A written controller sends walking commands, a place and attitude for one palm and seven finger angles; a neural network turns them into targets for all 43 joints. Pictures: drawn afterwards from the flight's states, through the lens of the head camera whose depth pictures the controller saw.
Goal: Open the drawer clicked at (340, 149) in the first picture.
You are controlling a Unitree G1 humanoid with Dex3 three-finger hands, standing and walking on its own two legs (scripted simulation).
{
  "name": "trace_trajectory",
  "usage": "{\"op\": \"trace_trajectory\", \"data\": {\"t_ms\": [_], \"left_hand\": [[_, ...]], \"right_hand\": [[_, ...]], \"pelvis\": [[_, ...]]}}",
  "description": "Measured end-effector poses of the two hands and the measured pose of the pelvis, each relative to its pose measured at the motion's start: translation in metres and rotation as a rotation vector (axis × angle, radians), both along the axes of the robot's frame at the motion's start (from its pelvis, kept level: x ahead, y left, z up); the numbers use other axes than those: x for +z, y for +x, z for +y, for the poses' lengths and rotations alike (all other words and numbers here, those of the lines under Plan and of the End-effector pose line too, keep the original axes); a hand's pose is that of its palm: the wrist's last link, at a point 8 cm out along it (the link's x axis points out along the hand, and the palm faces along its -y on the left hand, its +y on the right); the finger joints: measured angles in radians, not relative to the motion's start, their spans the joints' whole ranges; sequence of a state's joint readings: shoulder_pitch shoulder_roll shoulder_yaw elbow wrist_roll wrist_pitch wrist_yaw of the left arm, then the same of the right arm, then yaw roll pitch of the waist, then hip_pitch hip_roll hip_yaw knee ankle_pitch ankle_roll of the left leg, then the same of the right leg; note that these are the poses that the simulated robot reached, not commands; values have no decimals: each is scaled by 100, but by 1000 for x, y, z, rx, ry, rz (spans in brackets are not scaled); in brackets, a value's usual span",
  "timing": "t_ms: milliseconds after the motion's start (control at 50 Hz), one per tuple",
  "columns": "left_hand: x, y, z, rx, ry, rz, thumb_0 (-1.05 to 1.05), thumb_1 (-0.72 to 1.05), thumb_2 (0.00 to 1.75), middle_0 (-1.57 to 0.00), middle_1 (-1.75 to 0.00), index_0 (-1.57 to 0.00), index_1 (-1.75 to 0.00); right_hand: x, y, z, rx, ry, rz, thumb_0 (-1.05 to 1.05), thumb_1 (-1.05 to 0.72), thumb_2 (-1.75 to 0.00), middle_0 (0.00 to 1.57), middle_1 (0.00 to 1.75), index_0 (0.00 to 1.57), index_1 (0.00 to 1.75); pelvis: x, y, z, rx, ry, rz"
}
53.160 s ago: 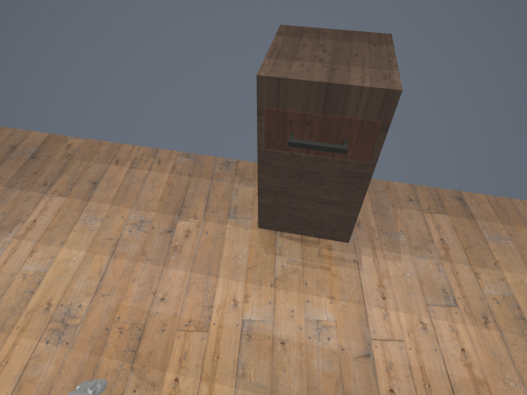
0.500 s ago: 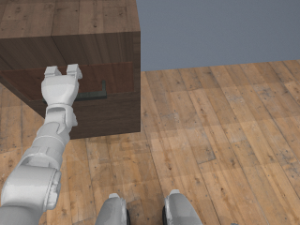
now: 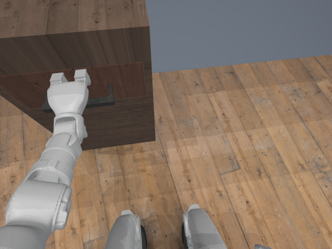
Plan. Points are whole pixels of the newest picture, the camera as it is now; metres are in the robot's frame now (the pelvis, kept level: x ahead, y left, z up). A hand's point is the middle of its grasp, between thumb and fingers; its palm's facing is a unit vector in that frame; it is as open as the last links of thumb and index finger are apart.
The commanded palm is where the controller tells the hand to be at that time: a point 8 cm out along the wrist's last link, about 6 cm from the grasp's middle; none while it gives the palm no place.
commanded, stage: move the hooked fingers above the handle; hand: left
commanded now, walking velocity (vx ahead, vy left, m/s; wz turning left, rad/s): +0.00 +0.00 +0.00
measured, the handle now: (79, 97) +0.54 +0.22 -0.09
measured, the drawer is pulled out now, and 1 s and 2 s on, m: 0.00 0.00 0.00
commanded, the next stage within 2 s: lower the fingers behind the handle in 1.30 s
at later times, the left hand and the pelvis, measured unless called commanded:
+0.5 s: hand (77, 108) +0.48 +0.20 -0.05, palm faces -0.06 +0.01 -1.00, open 13.8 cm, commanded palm +0.46 +0.20 +0.02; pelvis +0.00 +0.00 +0.00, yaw +0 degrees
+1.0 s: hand (80, 110) +0.47 +0.19 -0.05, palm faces -0.09 -0.05 -0.99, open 13.8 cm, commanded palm +0.46 +0.20 +0.02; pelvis +0.00 +0.00 +0.01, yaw +0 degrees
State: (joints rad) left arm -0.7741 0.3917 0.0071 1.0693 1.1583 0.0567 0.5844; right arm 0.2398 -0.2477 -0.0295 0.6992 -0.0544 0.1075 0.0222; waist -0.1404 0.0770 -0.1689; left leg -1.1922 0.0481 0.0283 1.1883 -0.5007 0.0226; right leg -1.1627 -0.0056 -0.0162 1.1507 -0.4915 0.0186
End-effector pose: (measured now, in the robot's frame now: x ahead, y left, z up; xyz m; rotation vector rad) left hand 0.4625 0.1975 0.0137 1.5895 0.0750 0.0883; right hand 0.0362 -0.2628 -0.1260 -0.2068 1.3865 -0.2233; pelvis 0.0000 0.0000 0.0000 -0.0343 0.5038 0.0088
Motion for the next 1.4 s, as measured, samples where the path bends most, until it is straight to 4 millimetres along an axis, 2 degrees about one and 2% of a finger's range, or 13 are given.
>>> {"op": "trace_trajectory", "data": {"t_ms": [60, 140, 260, 380, 440, 540, 620, 780, 940, 1020, 1120, 1220, 1400], "left_hand": [[-9, -13, 20, 110, -4, 123, 0, -49, 30, -36, -124, -31, -120], [1, -20, 34, 91, -47, 192, 0, -49, 30, -35, -122, -32, -120], [26, -2, 8, -119, -57, 107, 0, -49, 30, -33, -120, -32, -120], [15, 14, -12, -92, -103, 1, 0, -49, 30, -34, -123, -32, -120], [7, 9, -10, -56, -61, -1, 0, -49, 30, -34, -125, -32, -120], [-7, -11, 10, 41, -18, 106, 0, -49, 30, -33, -123, -32, -120], [2, -22, 20, 37, -48, 137, 0, -49, 30, -33, -121, -32, -120], [24, -3, 5, -69, -60, 56, 0, -49, 30, -32, -120, -32, -120], [0, 1, -6, -36, -67, 90, 0, -49, 30, -32, -120, -32, -120], [-4, -8, -2, -35, -77, 89, 0, -49, 30, -32, -120, -32, -120], [9, -16, 11, -23, -47, 44, 0, -49, 30, -32, -120, -32, -120], [17, -13, 19, 19, -12, 60, 0, -49, 30, -32, -120, -32, -120], [13, -2, -19, -84, -109, 122, 0, -49, 30, -32, -120, -32, -120]], "right_hand": [[2, 2, 5, -10, 19, -11, 0, -91, -90, 20, 30, 20, 30], [12, 3, 8, 2, 3, -28, 0, -91, -90, 21, 30, 20, 30], [19, 3, -2, 38, -55, -35, 0, -91, -90, 21, 30, 20, 30], [14, -4, -12, 16, -72, -26, 0, -91, -90, 20, 30, 20, 30], [9, -9, -10, 0, -49, -8, 0, -91, -90, 20, 30, 20, 30], [6, -13, -1, -21, -3, 6, 0, -91, -90, 20, 30, 20, 30], [10, -11, 6, -11, 7, 3, 0, -91, -90, 20, 30, 20, 30], [15, -2, -1, 25, -31, -28, 0, -91, -90, 21, 30, 20, 30], [13, -3, -9, -2, -40, -28, 0, -91, -90, 20, 30, 20, 30], [11, -6, -6, -11, -26, -6, 0, -91, -90, 20, 30, 20, 30], [9, -4, 0, -1, -2, 13, 0, -91, -90, 20, 30, 20, 30], [10, 4, 2, 15, 9, -3, 0, -91, -90, 20, 30, 20, 30], [20, 10, -4, 8, -23, -45, 0, -91, -90, 21, 30, 20, 30]], "pelvis": [[7, -1, -1, -5, 7, -11], [15, 1, -3, 10, 7, -24], [10, 5, -4, 43, -10, -25], [-1, 3, -2, 24, -15, 10], [-2, 2, -2, 8, -9, 11], [4, -1, -2, -5, 2, -10], [11, 1, -3, 6, 4, -25], [9, 3, -5, 34, -10, -24], [4, 4, -3, 7, -6, -1], [6, 6, -3, -2, -1, -6], [10, 8, -4, 7, 1, -20], [13, 8, -5, 23, -2, -29], [15, 11, -5, 18, -2, -27]]}}
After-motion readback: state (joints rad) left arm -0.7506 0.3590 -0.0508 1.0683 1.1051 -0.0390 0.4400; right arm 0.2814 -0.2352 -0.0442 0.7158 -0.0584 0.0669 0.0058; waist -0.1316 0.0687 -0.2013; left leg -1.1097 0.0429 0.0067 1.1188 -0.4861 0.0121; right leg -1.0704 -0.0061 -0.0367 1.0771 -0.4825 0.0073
